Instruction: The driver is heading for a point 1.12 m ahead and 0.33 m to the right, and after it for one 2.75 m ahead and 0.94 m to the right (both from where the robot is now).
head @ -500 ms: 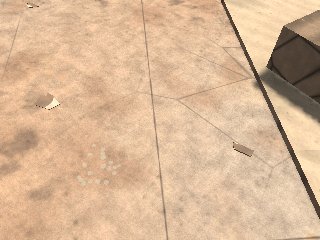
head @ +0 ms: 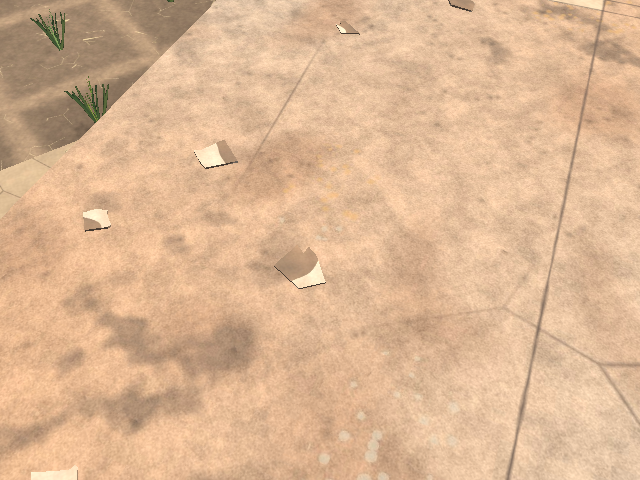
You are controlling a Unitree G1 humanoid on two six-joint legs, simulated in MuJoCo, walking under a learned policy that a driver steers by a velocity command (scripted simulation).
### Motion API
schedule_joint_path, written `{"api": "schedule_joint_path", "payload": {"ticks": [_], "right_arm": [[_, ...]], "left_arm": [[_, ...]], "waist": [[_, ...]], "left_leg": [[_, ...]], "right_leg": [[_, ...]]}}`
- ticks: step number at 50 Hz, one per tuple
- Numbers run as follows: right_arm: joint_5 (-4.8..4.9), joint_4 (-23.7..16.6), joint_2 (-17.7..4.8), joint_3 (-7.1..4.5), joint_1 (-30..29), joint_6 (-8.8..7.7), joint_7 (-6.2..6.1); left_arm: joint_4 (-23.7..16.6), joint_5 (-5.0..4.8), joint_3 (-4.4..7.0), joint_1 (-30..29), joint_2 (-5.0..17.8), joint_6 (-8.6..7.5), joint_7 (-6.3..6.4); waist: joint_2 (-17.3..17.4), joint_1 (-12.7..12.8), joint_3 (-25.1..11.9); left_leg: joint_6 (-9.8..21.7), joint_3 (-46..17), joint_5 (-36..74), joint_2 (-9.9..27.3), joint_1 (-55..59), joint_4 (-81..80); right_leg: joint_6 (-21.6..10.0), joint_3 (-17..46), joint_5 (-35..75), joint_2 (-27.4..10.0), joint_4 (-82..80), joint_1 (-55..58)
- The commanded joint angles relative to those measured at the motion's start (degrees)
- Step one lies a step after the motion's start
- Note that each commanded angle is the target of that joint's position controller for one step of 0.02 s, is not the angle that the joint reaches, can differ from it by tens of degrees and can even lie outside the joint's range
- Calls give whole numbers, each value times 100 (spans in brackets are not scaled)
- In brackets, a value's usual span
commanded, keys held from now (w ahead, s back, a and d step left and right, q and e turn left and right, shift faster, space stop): w+e+shift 0.80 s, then w+q+shift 0.20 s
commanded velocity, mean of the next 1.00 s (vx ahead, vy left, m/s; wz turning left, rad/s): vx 1.00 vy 0.00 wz -0.62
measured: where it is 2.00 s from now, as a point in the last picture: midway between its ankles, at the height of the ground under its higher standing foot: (533, 109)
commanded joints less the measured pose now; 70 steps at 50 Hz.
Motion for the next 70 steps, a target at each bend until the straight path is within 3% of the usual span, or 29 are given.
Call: {"api": "schedule_joint_path", "payload": {"ticks": [1, 6, 9, 11, 12, 13, 14, 16, 21, 28, 31, 33, 34, 35, 36, 39, 41, 44, 48, 50, 53, 55, 56, 57, 58, 59, 61, 65, 70], "right_arm": [[-175, -764, 179, 203, -271, -18, 74], [60, -1194, 63, 399, -1269, -66, 238], [76, -1140, -231, 286, -1236, -82, 89], [-32, -767, -515, 109, -74, -132, -87], [-138, -666, -865, -26, 890, -166, -218], [-288, -600, -1322, -126, 1670, -158, -314], [-178, -610, -1390, -196, 1446, -82, -308], [-20, -656, -417, -16, 573, -100, -244], [179, -101, 42, 81, 842, -303, -176], [149, 217, -408, 21, 905, -349, -275], [107, 191, -1019, -115, 1096, -171, -410], [38, -28, -1213, -183, 614, 18, -427], [-26, 3, -850, -125, 696, 37, -316], [-12, -514, -154, 76, 1190, -34, -250], [53, -932, -511, 92, 676, -194, -246], [-57, -905, -591, 153, 257, -234, -258], [-171, -794, -454, 193, 549, 44, -231], [-72, -1047, -65, 333, -189, 149, -104], [188, -1146, 120, 399, -1128, 95, 31], [241, -1125, 7, 360, -1274, 75, 39], [220, -964, -363, 216, -946, 62, 37], [264, -462, -715, 47, 652, 128, -17], [245, -42, -851, -60, 1950, 166, -71], [205, 161, -1167, -216, 2817, 242, -155], [82, 140, -1566, -315, 2151, 279, -132], [168, -142, -1181, -313, 1575, 285, -62], [214, -27, -637, -197, 1343, 256, -79], [257, 67, -666, -133, 1259, 44, -116], [366, 91, -812, -247, 1566, -10, -93]], "left_arm": [[9, -136, -64, 538, 95, -184, -53], [-240, -177, 140, 382, 798, -208, -91], [-167, -266, 150, 777, 890, -181, -167], [-85, -291, 178, 971, 998, -140, -176], [-196, -331, 140, 775, 843, -164, -178], [-438, -363, -45, 838, -25, -170, -129], [-657, -516, -63, 1104, 66, -109, -89], [-588, -261, -29, 287, 239, 63, -133], [-900, -72, -79, -435, -127, 414, -353], [-1540, -93, -282, -1865, 1, 409, -598], [-1315, -109, -181, -1009, 410, 398, -523], [-647, -103, 88, 1248, 906, 365, -350], [-506, -159, 235, 1194, 1169, 396, -190], [-754, -42, 326, 487, 1800, 499, -137], [-973, -100, 400, 719, 1876, 548, -108], [-831, -163, 243, 264, 1206, 378, 13], [-845, -197, 96, 50, 853, 199, 34], [-651, -210, 8, 230, 658, -53, -39], [-392, -338, -26, 830, 653, -254, -147], [-257, -258, -31, 949, 785, -279, -96], [-179, -72, -1, 864, 1068, -208, 94], [-263, 154, 50, 487, 1215, -35, 223], [-384, 183, 75, 40, 1274, 57, 256], [-545, 163, -12, -258, 976, 16, 228], [-859, -164, -200, 537, 169, -122, 40], [-982, -34, -297, 117, 492, -231, 70], [-1143, 17, -350, -514, 604, -325, 17], [-1437, 259, -507, -710, 359, 79, -58], [-2011, 22, -649, -2207, 151, 51, -172]], "waist": [[-551, -270, 126], [-491, -273, 318], [-378, -234, 193], [-130, -751, -633], [-10, -1274, -1180], [1032, -1251, -1801], [1645, -919, -2133], [339, -678, -568], [381, -231, 127], [17, -92, 651], [390, 481, -92], [335, 1498, -1128], [-432, 1194, -914], [-1684, 167, -1085], [-1058, 586, -1879], [310, -135, -51], [463, -539, 175], [142, -377, 527], [-65, 236, 513], [-268, 295, 501], [-671, -60, 32], [-915, -891, -755], [-754, -1589, -1119], [-120, -1921, -1330], [2206, -659, -1557], [714, -893, -1550], [-670, -499, -393], [-383, 30, 363], [-35, -566, 544]], "left_leg": [[-241, -230, -95, 686, -1580, -594], [-630, 471, 1219, 392, 735, -3135], [-601, 475, 1435, 234, 1205, -3880], [-476, 593, 953, 19, 2737, -4163], [-333, -206, 123, 884, 3978, -4203], [-236, -2367, -1921, 2604, 4939, -4775], [177, -4498, -2940, 3082, 4638, -5848], [118, -2633, -1812, 2430, 3262, -5797], [-181, -212, 1542, 1845, 2477, -6091], [-553, 1891, 4433, 1307, 2103, -6474], [-646, 1925, 7695, 1559, 2785, -4795], [-481, 1681, 7296, 1673, 1907, -1785], [-542, 1619, 2130, 814, 484, 318], [-814, 1179, -1320, 105, -1762, 2405], [-767, 34, -895, 151, -2511, 2515], [-810, -89, -281, 817, -1998, 881], [-973, -33, -403, 1080, -1283, 158], [-924, 435, 761, 1198, -952, -1473], [-377, 968, 3026, 838, -352, -3392], [-160, 1027, 3118, 651, -515, -3899], [90, 1144, 2152, -25, -178, -4081], [268, 1136, 1358, -412, 1030, -3856], [430, 1041, 1184, -340, 2183, -4129], [730, 152, 182, 257, 3492, -3735], [1962, -3716, -488, 1730, 5151, -4691], [1979, -4564, -1073, 1794, 4912, -5584], [1455, -3391, -762, 1488, 3029, -5952], [1212, -2150, 159, 601, 923, -6323], [763, -1669, 2071, 162, 530, -6506]], "right_leg": [[-1180, 2754, -509, -1445, -1874, 837], [-971, 1695, 522, -1029, -2600, -868], [-795, 1693, 1704, -1166, -1982, 14], [-596, 1299, 2996, -717, 144, 165], [-463, 1152, 2120, -395, 1812, -802], [-406, 835, -1386, -87, 3773, -1998], [-465, 716, -1138, -68, 4762, -2674], [-435, 617, -265, -635, 4750, -2992], [-287, 487, 102, -986, 4344, -3045], [-654, -727, 1581, -468, 1693, -1701], [-924, -1023, 1041, 170, 1394, -342], [-1259, -461, 528, 351, 1039, 2195], [-1400, 220, -1, 12, 822, 3066], [-2101, 2882, 633, -1203, 557, 4105], [-2598, 4502, -714, -1679, -809, 4480], [-1967, 3737, -312, -1304, -1678, 1869], [-1853, 2895, 294, -942, -1784, 670], [-1524, 1745, 1405, -465, -2170, -76], [-788, 930, 2990, -395, -2584, 611], [-592, 672, 3777, -622, -2665, 1587], [-299, 215, 6632, -987, -1830, 2829], [-155, 15, 8096, -1192, 105, 3051], [-93, -241, 7770, -1086, 1917, 2439], [-138, -307, 4797, -540, 4398, 875], [359, 170, -1340, 597, 6464, -2285], [132, 899, -912, 234, 6371, -2885], [31, 930, -248, -401, 5103, -2468], [336, 574, -492, -761, 3707, -1819], [486, 106, 1793, -563, 1123, -1068]]}}
Keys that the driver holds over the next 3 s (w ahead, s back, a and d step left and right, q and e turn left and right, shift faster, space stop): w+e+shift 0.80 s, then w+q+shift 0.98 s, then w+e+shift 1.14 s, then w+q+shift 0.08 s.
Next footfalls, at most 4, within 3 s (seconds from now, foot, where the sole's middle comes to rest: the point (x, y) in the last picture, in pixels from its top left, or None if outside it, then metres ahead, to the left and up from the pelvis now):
0.24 left None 0.40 0.14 -0.77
0.68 right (418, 361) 0.74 -0.17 -0.77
1.14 left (475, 221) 1.17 -0.35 -0.77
1.56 right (577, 148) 1.47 -0.70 -0.77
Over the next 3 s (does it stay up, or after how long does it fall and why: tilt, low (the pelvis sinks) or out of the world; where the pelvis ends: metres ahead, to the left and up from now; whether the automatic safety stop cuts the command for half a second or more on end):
stays up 2.61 -0.83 0.00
